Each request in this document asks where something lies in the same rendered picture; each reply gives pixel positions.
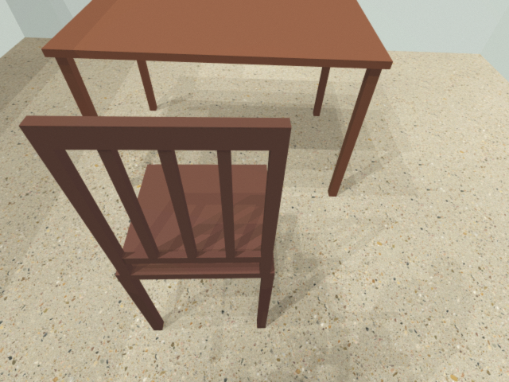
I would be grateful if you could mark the chair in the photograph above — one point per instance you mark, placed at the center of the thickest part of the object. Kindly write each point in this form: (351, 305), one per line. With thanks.
(189, 221)

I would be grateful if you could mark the table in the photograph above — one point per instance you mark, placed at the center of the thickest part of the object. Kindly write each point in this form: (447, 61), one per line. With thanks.
(313, 33)

